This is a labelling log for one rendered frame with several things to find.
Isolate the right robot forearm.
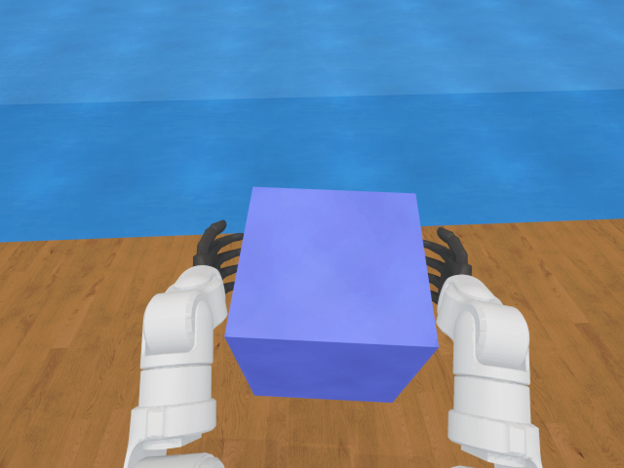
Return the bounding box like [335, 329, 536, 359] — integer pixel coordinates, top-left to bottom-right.
[436, 275, 543, 468]

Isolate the carton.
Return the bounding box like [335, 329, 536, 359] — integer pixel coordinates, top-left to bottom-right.
[224, 187, 439, 403]

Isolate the left robot forearm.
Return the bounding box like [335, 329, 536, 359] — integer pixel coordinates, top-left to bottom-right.
[124, 265, 227, 468]

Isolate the robot left hand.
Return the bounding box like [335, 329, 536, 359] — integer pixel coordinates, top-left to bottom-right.
[193, 220, 244, 294]

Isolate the robot right hand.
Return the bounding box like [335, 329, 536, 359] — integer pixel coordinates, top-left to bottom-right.
[423, 227, 472, 305]

